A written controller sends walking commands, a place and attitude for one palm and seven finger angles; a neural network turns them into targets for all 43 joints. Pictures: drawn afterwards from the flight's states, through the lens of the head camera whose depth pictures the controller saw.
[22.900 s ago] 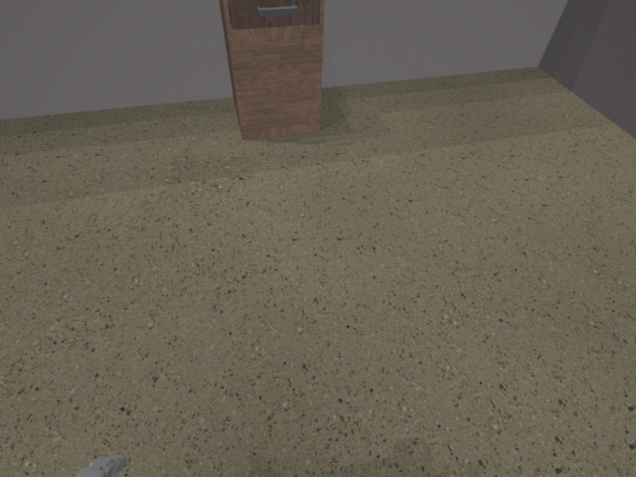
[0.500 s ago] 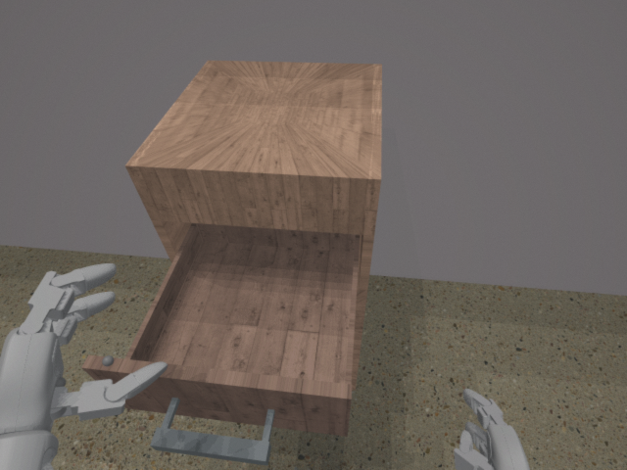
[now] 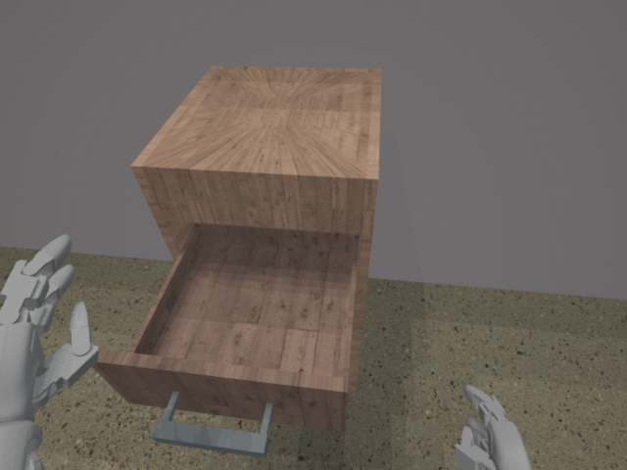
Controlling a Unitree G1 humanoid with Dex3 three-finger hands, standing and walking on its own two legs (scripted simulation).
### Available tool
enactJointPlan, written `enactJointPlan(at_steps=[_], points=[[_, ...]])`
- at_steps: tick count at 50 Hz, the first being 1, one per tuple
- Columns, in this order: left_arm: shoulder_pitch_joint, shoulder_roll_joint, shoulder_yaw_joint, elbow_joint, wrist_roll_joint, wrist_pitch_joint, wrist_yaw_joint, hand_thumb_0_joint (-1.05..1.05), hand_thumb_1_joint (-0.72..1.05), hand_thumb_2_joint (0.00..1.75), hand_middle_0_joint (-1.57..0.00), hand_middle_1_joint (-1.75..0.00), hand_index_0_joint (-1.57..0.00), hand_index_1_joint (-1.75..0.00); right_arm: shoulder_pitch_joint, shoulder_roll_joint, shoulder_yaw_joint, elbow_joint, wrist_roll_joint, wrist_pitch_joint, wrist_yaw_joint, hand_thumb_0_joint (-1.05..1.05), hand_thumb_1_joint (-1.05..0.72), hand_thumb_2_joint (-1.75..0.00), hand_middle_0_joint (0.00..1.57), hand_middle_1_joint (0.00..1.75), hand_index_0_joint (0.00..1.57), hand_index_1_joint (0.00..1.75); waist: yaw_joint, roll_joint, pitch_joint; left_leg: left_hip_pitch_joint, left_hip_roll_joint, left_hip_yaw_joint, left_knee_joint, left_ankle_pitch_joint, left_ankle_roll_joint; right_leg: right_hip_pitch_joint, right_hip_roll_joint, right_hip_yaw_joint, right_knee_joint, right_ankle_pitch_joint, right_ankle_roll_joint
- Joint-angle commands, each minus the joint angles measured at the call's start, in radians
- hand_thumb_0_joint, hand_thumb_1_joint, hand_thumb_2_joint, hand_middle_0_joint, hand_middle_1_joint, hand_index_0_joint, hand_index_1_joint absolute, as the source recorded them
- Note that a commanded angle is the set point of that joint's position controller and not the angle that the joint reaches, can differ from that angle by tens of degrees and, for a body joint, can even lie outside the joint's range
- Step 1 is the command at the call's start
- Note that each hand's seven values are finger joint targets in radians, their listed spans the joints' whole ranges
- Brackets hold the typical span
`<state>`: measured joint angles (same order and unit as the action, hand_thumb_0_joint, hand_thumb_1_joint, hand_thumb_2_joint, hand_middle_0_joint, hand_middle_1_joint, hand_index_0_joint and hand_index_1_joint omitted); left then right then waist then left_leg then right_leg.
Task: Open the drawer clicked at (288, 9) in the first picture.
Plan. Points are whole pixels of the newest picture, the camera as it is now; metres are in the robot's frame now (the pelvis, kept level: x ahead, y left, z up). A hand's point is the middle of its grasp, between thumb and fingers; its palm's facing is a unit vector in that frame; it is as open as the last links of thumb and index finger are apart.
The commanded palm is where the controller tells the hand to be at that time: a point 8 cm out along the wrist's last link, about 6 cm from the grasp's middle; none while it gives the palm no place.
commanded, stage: draw the hand back to the body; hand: left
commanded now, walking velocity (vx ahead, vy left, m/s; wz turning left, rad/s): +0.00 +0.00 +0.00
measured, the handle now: (215, 421) +0.21 +0.19 -0.13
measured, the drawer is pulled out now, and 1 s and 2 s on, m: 0.30 0.30 0.30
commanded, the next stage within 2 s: step back with the hand held close in 0.02 s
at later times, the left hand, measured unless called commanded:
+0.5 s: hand (98, 360) +0.18 +0.24 +0.14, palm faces +0.27 -0.82 -0.50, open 7.4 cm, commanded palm +0.10 +0.29 +0.17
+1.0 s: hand (47, 447) +0.10 +0.23 +0.15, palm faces +0.35 -0.82 -0.45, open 7.4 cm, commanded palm +0.02 +0.27 +0.17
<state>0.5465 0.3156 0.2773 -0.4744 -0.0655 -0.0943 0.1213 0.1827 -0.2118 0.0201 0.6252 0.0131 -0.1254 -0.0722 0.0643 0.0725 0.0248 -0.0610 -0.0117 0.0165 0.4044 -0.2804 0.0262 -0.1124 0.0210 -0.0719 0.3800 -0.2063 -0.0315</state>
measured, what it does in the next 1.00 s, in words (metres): shifts its weight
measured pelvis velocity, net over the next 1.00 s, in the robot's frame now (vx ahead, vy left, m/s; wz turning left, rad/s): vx -0.10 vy -0.01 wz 0.01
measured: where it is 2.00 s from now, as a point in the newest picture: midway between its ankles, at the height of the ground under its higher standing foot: outside the picture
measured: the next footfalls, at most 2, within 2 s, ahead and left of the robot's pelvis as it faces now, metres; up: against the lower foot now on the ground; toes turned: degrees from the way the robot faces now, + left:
left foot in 1.28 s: -0.06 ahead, +0.13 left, +0.00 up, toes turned +2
right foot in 1.54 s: -0.18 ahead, -0.12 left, +0.00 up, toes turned -2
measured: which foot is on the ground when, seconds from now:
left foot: down 0.00-1.00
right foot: down 0.00-1.00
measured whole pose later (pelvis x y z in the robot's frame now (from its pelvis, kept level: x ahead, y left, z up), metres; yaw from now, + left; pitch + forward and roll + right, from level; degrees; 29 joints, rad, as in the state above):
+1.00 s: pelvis -0.10 -0.01 -0.01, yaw +1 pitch +1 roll +0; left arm 0.61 0.39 0.36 -0.60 -0.03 -0.21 0.17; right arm 0.20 -0.21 -0.01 0.60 0.01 -0.11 -0.07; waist -0.02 -0.03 0.04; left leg -0.30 0.02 0.01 0.52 -0.23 -0.01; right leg -0.37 0.00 -0.05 0.51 -0.16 -0.02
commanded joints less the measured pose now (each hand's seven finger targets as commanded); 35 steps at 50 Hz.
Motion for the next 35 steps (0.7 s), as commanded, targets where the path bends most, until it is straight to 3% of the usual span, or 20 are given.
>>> enactJointPlan(at_steps=[1, 3, 6, 7, 8, 9, 11, 16, 20, 21, 24, 27, 29, 30, 31, 33, 35], points=[[-0.074, 0.186, 0.124, -0.236, 0.006, -0.069, 0.023, 0.0, 0.9, 0.9, -0.2, -0.3, -0.2, -0.3, -0.135, -0.098, -0.036, -0.166, -0.001, -0.065, -0.006, 0.0, -0.9, -0.9, 0.2, 0.3, 0.2, 0.3, -0.005, 0.017, -0.06, -0.052, 0.051, -0.047, -0.059, 0.231, -0.01, 0.04, -0.057, 0.057, -0.054, 0.124, -0.005], [-0.052, 0.172, 0.118, -0.212, 0.002, -0.067, 0.022, 0.0, 0.9, 0.9, -0.2, -0.3, -0.2, -0.3, -0.134, -0.1, -0.039, -0.168, 0.001, -0.061, -0.005, 0.0, -0.9, -0.9, 0.2, 0.3, 0.2, 0.3, -0.005, -0.022, -0.058, -0.055, 0.054, -0.047, -0.062, 0.22, -0.009, 0.039, -0.055, 0.053, -0.053, 0.112, -0.002], [-0.064, 0.169, 0.113, -0.206, 0.005, -0.071, 0.021, 0.0, 0.9, 0.9, -0.2, -0.3, -0.2, -0.3, -0.135, -0.098, -0.04, -0.162, 0.002, -0.063, -0.006, 0.0, -0.9, -0.9, 0.2, 0.3, 0.2, 0.3, -0.008, -0.004, -0.04, -0.052, 0.052, -0.041, -0.059, 0.214, -0.006, 0.024, -0.056, 0.059, -0.061, 0.106, -0.002], [-0.197, 0.3, 0.266, -0.293, 0.012, -0.124, 0.037, 0.0, 0.9, 0.9, -0.2, -0.3, -0.2, -0.3, -0.101, -0.118, -0.043, -0.204, 0.005, -0.04, -0.015, 0.0, -0.9, -0.9, 0.2, 0.3, 0.2, 0.3, -0.05, -0.062, 0.096, -0.129, 0.068, -0.08, -0.048, 0.114, 0.006, -0.104, -0.101, 0.192, -0.114, 0.134, -0.003], [-0.087, 0.207, 0.208, -0.179, 0.023, -0.127, 0.031, 0.0, 0.9, 0.9, -0.2, -0.3, -0.2, -0.3, -0.095, -0.106, -0.052, -0.173, -0.005, -0.026, -0.016, 0.0, -0.9, -0.9, 0.2, 0.3, 0.2, 0.3, -0.06, -0.144, 0.058, -0.113, 0.066, -0.087, -0.019, 0.084, 0.012, -0.11, -0.123, 0.198, -0.125, 0.104, -0.001], [-0.023, 0.167, 0.172, -0.151, 0.033, -0.126, 0.027, 0.0, 0.9, 0.9, -0.2, -0.3, -0.2, -0.3, -0.091, -0.114, -0.06, -0.185, -0.007, -0.016, -0.011, 0.0, -0.9, -0.9, 0.2, 0.3, 0.2, 0.3, -0.061, -0.162, 0.016, -0.092, 0.063, -0.078, 0.009, 0.085, 0.016, -0.109, -0.138, 0.215, -0.127, 0.101, 0.001], [0.003, 0.161, 0.156, -0.204, 0.043, -0.143, 0.032, 0.0, 0.9, 0.9, -0.2, -0.3, -0.2, -0.3, -0.093, -0.118, -0.063, -0.196, -0.01, -0.012, -0.007, 0.0, -0.9, -0.9, 0.2, 0.3, 0.2, 0.3, -0.067, -0.083, -0.044, -0.098, 0.068, -0.07, 0.025, 0.104, 0.015, -0.092, -0.155, 0.211, -0.095, 0.135, -0.005], [0.101, 0.188, 0.185, -0.279, 0.051, -0.156, 0.06, 0.0, 0.9, 0.9, -0.2, -0.3, -0.2, -0.3, -0.085, -0.111, -0.079, -0.232, -0.012, 0.003, -0.006, 0.0, -0.9, -0.9, 0.2, 0.3, 0.2, 0.3, -0.075, -0.087, -0.171, -0.151, 0.112, -0.106, 0.044, 0.366, 0.007, 0.012, -0.145, 0.153, 0.043, 0.406, -0.007], [0.162, 0.234, 0.234, -0.361, 0.035, -0.164, 0.067, 0.0, 0.9, 0.9, -0.2, -0.3, -0.2, -0.3, -0.083, -0.106, -0.086, -0.253, -0.003, 0.005, -0.004, 0.0, -0.9, -0.9, 0.2, 0.3, 0.2, 0.3, -0.074, -0.033, -0.244, -0.192, 0.122, -0.115, 0.09, 0.444, 0.0, 0.037, -0.162, 0.151, 0.114, 0.479, -0.025], [0.178, 0.23, 0.232, -0.365, 0.033, -0.166, 0.074, 0.0, 0.9, 0.9, -0.2, -0.3, -0.2, -0.3, -0.077, -0.098, -0.084, -0.255, -0.007, 0.004, -0.007, 0.0, -0.9, -0.9, 0.2, 0.3, 0.2, 0.3, -0.075, -0.042, -0.236, -0.213, 0.127, -0.133, 0.087, 0.452, -0.005, 0.034, -0.157, 0.135, 0.128, 0.456, -0.029], [0.208, 0.239, 0.247, -0.402, 0.027, -0.17, 0.075, 0.0, 0.9, 0.9, -0.2, -0.3, -0.2, -0.3, -0.074, -0.103, -0.087, -0.258, -0.006, -0.01, -0.005, 0.0, -0.9, -0.9, 0.2, 0.3, 0.2, 0.3, -0.071, 0.026, -0.235, -0.238, 0.152, -0.155, 0.062, 0.455, 0.002, 0.004, -0.126, 0.11, 0.18, 0.331, -0.021], [0.202, 0.23, 0.243, -0.405, 0.029, -0.171, 0.084, 0.0, 0.9, 0.9, -0.2, -0.3, -0.2, -0.3, -0.073, -0.097, -0.086, -0.241, -0.026, -0.033, -0.015, 0.0, -0.9, -0.9, 0.2, 0.3, 0.2, 0.3, -0.069, 0.098, -0.19, -0.288, 0.216, -0.179, -0.011, 0.497, 0.02, -0.033, -0.076, 0.067, 0.263, 0.073, 0.007], [0.18, 0.21, 0.23, -0.383, 0.034, -0.173, 0.093, 0.0, 0.9, 0.9, -0.2, -0.3, -0.2, -0.3, -0.055, -0.1, -0.084, -0.222, -0.045, -0.05, -0.019, 0.0, -0.9, -0.9, 0.2, 0.3, 0.2, 0.3, -0.07, 0.139, -0.141, -0.353, 0.255, -0.194, -0.049, 0.448, 0.045, -0.042, -0.056, 0.061, 0.314, -0.106, 0.016], [0.161, 0.212, 0.229, -0.372, 0.037, -0.172, 0.099, 0.0, 0.9, 0.9, -0.2, -0.3, -0.2, -0.3, -0.05, -0.099, -0.087, -0.202, -0.048, -0.059, -0.024, 0.0, -0.9, -0.9, 0.2, 0.3, 0.2, 0.3, -0.071, 0.128, -0.122, -0.346, 0.269, -0.189, -0.049, 0.441, 0.055, -0.068, -0.054, 0.066, 0.316, -0.143, 0.016], [0.155, 0.192, 0.208, -0.35, 0.034, -0.172, 0.1, 0.0, 0.9, 0.9, -0.2, -0.3, -0.2, -0.3, -0.034, -0.099, -0.084, -0.192, -0.049, -0.063, -0.025, 0.0, -0.9, -0.9, 0.2, 0.3, 0.2, 0.3, -0.075, 0.095, -0.107, -0.33, 0.268, -0.199, -0.033, 0.442, 0.062, -0.081, -0.053, 0.071, 0.29, -0.154, 0.019], [0.143, 0.172, 0.182, -0.33, 0.03, -0.168, 0.094, 0.0, 0.9, 0.9, -0.2, -0.3, -0.2, -0.3, -0.02, -0.113, -0.081, -0.175, -0.047, -0.064, -0.024, 0.0, -0.9, -0.9, 0.2, 0.3, 0.2, 0.3, -0.08, 0.089, -0.1, -0.263, 0.258, -0.191, 0.007, 0.466, 0.056, -0.094, -0.059, 0.07, 0.194, -0.102, 0.02], [0.099, 0.165, 0.158, -0.338, 0.031, -0.159, 0.09, 0.0, 0.9, 0.9, -0.2, -0.3, -0.2, -0.3, -0.023, -0.123, -0.083, -0.165, -0.044, -0.061, -0.026, 0.0, -0.9, -0.9, 0.2, 0.3, 0.2, 0.3, -0.085, 0.034, -0.106, -0.271, 0.236, -0.171, 0.036, 0.371, 0.034, -0.074, -0.073, 0.097, 0.145, -0.018, 0.003]])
